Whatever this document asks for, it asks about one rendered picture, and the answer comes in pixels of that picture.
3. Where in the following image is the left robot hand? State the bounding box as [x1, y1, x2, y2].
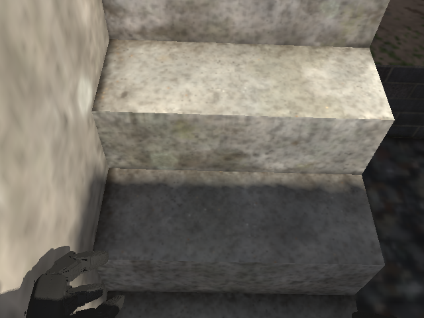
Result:
[25, 250, 125, 318]

